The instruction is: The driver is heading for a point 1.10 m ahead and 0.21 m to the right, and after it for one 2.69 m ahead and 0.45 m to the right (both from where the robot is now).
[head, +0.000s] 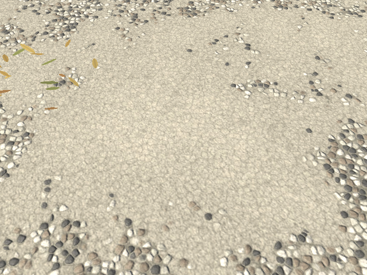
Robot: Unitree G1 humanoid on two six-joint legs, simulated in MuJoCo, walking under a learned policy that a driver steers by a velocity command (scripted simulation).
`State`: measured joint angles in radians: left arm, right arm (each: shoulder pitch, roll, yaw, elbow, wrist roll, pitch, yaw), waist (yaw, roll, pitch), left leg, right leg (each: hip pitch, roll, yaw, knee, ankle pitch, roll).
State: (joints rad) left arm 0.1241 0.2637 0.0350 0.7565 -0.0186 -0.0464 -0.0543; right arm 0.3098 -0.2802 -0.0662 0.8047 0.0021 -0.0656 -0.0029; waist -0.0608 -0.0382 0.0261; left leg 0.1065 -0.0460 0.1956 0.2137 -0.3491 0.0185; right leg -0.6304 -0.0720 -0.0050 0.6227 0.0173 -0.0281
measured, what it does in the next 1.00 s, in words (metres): walks ahead, turning right: right foot, then left foot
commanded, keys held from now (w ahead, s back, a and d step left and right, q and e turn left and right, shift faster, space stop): w+e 0.60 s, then w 0.36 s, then w+q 0.04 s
